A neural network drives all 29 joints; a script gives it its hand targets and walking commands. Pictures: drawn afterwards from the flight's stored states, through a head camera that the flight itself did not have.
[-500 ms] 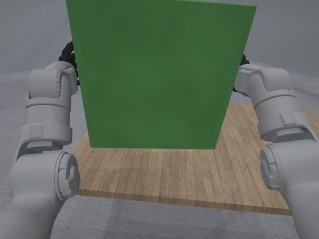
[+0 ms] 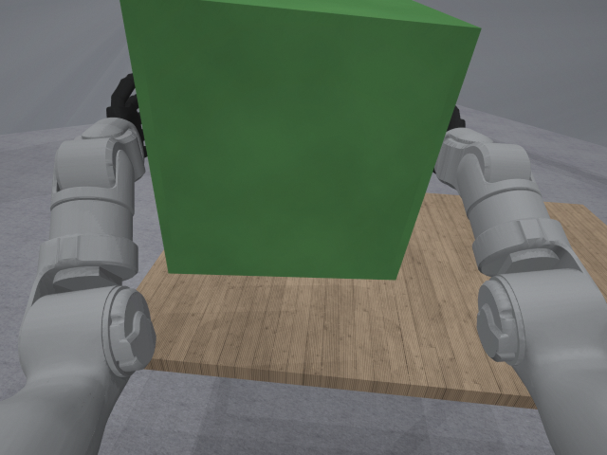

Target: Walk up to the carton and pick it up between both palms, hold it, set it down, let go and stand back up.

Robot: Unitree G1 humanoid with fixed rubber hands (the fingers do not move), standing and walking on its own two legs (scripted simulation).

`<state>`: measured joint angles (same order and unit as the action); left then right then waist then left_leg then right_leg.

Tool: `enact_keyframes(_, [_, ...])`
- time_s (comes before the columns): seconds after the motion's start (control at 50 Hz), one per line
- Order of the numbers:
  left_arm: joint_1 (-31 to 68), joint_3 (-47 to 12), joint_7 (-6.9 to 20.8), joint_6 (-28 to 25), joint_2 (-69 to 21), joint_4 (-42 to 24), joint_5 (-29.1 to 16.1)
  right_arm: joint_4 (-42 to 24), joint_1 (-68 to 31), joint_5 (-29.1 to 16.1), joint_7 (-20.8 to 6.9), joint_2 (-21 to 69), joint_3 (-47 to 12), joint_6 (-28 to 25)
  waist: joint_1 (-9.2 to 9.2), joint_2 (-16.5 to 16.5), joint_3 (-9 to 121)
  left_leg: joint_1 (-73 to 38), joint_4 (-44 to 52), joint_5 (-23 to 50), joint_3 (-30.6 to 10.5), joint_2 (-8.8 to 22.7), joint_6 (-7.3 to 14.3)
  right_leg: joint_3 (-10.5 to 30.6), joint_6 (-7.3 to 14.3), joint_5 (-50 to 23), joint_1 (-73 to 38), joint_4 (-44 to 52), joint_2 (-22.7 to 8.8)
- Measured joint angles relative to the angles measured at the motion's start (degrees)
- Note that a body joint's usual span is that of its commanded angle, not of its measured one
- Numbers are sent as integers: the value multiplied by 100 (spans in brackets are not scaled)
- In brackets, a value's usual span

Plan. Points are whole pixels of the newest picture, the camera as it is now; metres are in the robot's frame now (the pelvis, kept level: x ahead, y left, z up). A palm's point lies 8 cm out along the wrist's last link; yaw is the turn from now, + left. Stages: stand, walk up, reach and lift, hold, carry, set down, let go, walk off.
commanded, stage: set down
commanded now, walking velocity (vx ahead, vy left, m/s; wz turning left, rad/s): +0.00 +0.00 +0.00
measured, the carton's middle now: (291, 125) +0.44 -0.01 +0.33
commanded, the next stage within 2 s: none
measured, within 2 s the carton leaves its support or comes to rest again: neither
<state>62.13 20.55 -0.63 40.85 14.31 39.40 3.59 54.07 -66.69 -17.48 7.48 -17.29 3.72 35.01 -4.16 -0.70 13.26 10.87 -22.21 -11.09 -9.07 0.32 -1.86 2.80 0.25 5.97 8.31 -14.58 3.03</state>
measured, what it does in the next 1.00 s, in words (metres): stands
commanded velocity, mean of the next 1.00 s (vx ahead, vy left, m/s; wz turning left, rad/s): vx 0.00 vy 0.00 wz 0.00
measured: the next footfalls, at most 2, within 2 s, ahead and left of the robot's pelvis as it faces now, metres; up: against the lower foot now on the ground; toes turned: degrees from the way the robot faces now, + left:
none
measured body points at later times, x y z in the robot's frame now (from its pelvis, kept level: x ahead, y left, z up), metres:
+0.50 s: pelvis +0.02 +0.01 +0.00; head -0.04 +0.04 +0.44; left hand +0.44 +0.18 +0.26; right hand +0.41 -0.20 +0.24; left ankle +0.01 +0.14 -0.75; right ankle +0.02 -0.12 -0.75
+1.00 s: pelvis +0.03 +0.01 +0.00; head -0.02 +0.03 +0.45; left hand +0.46 +0.17 +0.24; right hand +0.43 -0.21 +0.22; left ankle +0.01 +0.14 -0.75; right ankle +0.02 -0.12 -0.75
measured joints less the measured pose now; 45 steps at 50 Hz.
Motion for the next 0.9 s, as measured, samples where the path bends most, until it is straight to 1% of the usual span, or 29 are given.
enact_keyframes(0.08, [90,82,120,-312,62,242,162,206,25,209,-36,182,207,-410,-54,96,-234,-206,106,39,-22,-27,10,-33,-4,8,-193,49,-37])
enact_keyframes(0.12, [51,38,150,-393,91,228,188,203,125,239,-46,249,220,-575,-81,150,-331,-275,133,43,-33,-36,13,-49,-4,19,-264,62,-50])
enact_keyframes(0.22, [-250,-208,145,-524,94,-123,112,-120,587,178,-46,328,90,-923,-160,264,-505,-334,74,-16,-83,-47,20,-114,-6,67,-377,74,-58])
enact_keyframes(0.32, [-586,-399,61,-612,5,-471,12,-437,1030,83,-41,338,24,-1133,-231,325,-605,-305,-55,-116,-119,-55,33,-165,-14,135,-407,42,-57])
enact_keyframes(0.4, [-836,-471,-30,-669,-119,-727,-59,-687,1325,-16,-39,286,-47,-1215,-271,337,-639,-274,-144,-196,-117,-56,48,-174,-23,194,-396,-3,-53])
enact_keyframes(0.6, [-1170,-399,-125,-817,-373,-1028,-94,-966,1572,-92,-69,179,-88,-1246,-331,252,-664,-284,-139,-271,-32,-56,83,-113,-42,277,-361,-50,-65])
enact_keyframes(0.74, [-1150,-290,-96,-908,-440,-919,-48,-951,1577,-7,-89,182,-64,-1251,-323,176,-699,-365,-36,-255,3,-63,92,-94,-44,301,-396,-35,-85])
enact_keyframes(0.9, [-1155,-228,-8,-1097,-433,-710,-13,-967,1686,201,-84,295,16,-1331,-286,138,-702,-410,43,-235,3,-73,92,-114,-40,325,-417,-25,-106])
